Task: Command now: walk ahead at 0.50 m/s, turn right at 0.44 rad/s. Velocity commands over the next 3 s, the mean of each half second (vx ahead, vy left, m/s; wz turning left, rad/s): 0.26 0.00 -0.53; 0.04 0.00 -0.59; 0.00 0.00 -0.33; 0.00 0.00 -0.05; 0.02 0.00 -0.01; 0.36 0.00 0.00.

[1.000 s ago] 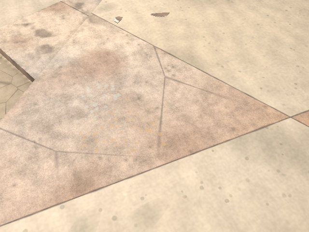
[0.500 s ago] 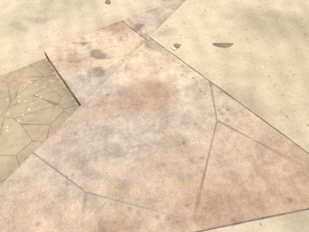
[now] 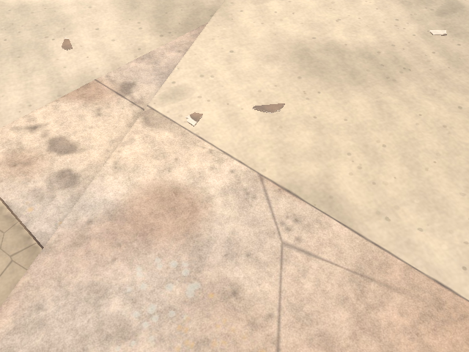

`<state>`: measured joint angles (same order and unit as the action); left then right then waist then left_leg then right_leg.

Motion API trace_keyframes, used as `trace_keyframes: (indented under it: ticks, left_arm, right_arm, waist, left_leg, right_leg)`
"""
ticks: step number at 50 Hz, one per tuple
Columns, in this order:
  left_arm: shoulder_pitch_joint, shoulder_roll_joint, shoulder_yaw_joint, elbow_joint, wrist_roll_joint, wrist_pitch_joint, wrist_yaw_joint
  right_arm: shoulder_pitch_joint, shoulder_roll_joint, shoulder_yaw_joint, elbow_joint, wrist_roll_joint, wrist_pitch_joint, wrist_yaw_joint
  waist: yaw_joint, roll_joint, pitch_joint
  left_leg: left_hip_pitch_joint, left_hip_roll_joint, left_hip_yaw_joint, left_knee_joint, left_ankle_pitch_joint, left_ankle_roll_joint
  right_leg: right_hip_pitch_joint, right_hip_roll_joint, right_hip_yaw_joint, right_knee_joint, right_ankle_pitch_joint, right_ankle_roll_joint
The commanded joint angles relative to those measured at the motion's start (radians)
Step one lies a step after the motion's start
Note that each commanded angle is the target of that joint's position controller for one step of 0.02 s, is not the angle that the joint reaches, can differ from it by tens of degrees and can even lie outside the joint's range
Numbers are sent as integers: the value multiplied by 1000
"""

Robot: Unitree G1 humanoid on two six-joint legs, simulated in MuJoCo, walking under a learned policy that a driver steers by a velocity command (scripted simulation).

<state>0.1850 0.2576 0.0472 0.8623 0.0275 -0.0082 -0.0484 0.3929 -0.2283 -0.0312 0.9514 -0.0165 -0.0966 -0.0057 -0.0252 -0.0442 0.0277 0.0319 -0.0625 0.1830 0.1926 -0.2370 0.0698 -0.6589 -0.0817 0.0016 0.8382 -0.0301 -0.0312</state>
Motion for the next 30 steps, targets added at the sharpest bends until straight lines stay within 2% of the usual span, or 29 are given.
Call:
trace_keyframes:
  ticks: [1,3,5,6,7,8,9,10,11,12,13,14,15,16,18,21,26,28,30]
  left_arm:
    - [-139,14,-10,-102,3,-15,-10]
    - [-174,18,-11,-124,6,-16,-13]
    - [-137,21,-9,-122,13,-20,-9]
    - [-78,29,-4,-106,18,-23,-4]
    - [21,46,5,-79,21,-30,2]
    - [149,72,20,-40,31,-43,9]
    - [261,152,48,-17,39,-51,22]
    - [205,281,83,-48,17,-37,33]
    - [253,271,90,-61,-32,-21,39]
    - [163,232,79,-67,-34,-13,50]
    - [103,157,60,-69,-37,-6,54]
    - [69,120,48,-71,-41,-3,59]
    - [44,101,42,-76,-38,-1,61]
    - [43,107,41,-78,-30,-4,57]
    - [48,146,52,-79,-18,-14,49]
    - [60,163,58,-88,-16,-7,48]
    - [96,176,68,-101,-12,21,53]
    - [108,178,71,-105,-7,29,55]
    - [112,181,74,-109,-3,35,55]
  right_arm:
    - [14,-122,-22,-31,0,-13,-11]
    - [43,-130,-24,-12,-3,-6,-17]
    - [27,-143,-26,-7,-5,5,-26]
    - [17,-158,-31,-7,-5,10,-32]
    - [4,-171,-35,-9,-4,18,-36]
    - [-10,-177,-37,-17,6,25,-37]
    - [-17,-164,-34,-44,15,21,-33]
    - [80,-61,-14,-99,41,19,-20]
    - [13,-145,-29,-102,11,21,-20]
    - [-59,-116,-21,-127,19,19,-20]
    - [-83,-113,-20,-129,12,19,-22]
    - [-110,-118,-24,-140,-5,33,-22]
    - [-83,-113,-24,-136,-20,56,-20]
    - [-63,-102,-24,-135,-24,77,-20]
    - [-48,-82,-20,-142,-18,97,-20]
    - [-105,-93,-24,-170,-15,109,-24]
    - [-233,-113,-27,-220,-8,124,-29]
    - [-262,-117,-26,-234,-3,122,-33]
    - [-274,-119,-23,-246,5,116,-37]
  waist:
    - [-17,98,81]
    - [-24,99,84]
    - [3,110,65]
    - [25,129,27]
    - [63,137,-29]
    - [119,120,-105]
    - [171,43,-199]
    - [77,-232,-354]
    - [137,-4,-444]
    - [109,10,-301]
    - [72,61,-154]
    - [42,62,-84]
    - [14,55,-66]
    - [1,51,-76]
    - [-15,38,-108]
    - [1,1,-124]
    - [52,-43,-95]
    - [65,-53,-79]
    - [72,-63,-73]
  left_leg:
    - [-48,283,-46,-68,415,75]
    - [26,302,-23,-25,509,66]
    - [70,301,20,107,849,47]
    - [81,297,33,211,1015,35]
    - [72,291,40,363,1078,26]
    - [3,272,46,574,965,6]
    - [-203,220,53,873,570,-32]
    - [-611,10,0,1310,-384,-93]
    - [-648,38,-202,1352,-318,-92]
    - [-687,91,-225,1311,-234,-88]
    - [-671,124,-216,1197,-188,-90]
    - [-643,144,-225,1114,-175,-96]
    - [-580,142,-219,1066,-165,-106]
    - [-539,133,-214,1024,-159,-113]
    - [-513,117,-202,957,-130,-123]
    - [-537,115,-206,864,-76,-130]
    - [-578,103,-240,731,-48,-133]
    - [-577,88,-250,680,-78,-128]
    - [-550,66,-255,626,-119,-119]
  right_leg:
    - [7,11,-69,-123,55,-16]
    - [12,26,-99,-179,10,-44]
    - [85,80,-145,-222,-65,-77]
    - [153,122,-167,-227,-107,-94]
    - [253,159,-170,-253,-121,-116]
    - [425,178,-144,-342,-33,-144]
    - [668,41,17,-362,215,-199]
    - [1026,-316,505,-309,793,-413]
    - [1000,-309,510,-349,894,-448]
    - [873,-282,401,-390,791,-418]
    - [699,-219,329,-447,679,-353]
    - [594,-159,282,-482,598,-306]
    - [505,-122,243,-505,576,-287]
    - [462,-104,224,-510,582,-276]
    - [431,-74,200,-501,619,-266]
    - [426,-51,224,-507,480,-238]
    - [457,-43,342,-527,108,-207]
    - [478,-48,388,-514,67,-208]
    - [495,-52,427,-487,106,-209]
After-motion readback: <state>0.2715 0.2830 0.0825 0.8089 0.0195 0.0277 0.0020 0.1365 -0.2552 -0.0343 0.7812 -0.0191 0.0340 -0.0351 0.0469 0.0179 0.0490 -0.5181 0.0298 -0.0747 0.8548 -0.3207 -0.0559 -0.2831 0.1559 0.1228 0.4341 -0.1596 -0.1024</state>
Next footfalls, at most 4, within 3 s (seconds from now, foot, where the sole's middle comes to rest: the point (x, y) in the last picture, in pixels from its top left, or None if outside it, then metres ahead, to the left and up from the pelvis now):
0.18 right None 0.26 -0.10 -0.78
0.74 left None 0.33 0.07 -0.78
1.20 right None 0.18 -0.10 -0.78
1.60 left None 0.30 0.06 -0.78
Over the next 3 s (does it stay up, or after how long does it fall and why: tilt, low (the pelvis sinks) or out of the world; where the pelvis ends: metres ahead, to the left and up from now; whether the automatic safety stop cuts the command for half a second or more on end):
stays up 0.31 -0.15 0.00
